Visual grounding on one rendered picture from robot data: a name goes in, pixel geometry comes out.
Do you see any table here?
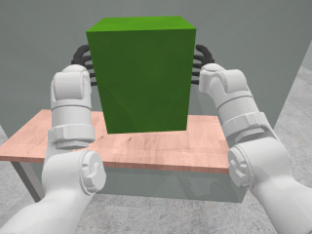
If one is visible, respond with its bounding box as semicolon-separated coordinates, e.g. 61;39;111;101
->
0;109;229;203

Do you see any robot left upper arm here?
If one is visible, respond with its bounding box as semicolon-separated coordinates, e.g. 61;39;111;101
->
0;149;106;234

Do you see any right robot forearm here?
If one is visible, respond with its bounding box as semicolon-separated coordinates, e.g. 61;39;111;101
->
199;63;293;173

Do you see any left robot forearm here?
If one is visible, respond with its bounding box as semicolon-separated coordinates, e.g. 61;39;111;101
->
41;64;96;190

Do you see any carton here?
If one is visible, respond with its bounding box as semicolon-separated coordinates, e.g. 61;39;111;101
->
86;16;197;135

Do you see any robot right upper arm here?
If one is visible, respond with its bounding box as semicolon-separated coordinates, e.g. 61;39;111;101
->
227;136;312;234

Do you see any left robot hand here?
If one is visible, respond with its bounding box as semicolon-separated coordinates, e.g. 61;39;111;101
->
71;44;97;87

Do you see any right robot hand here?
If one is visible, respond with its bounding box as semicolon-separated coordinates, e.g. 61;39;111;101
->
191;44;215;85

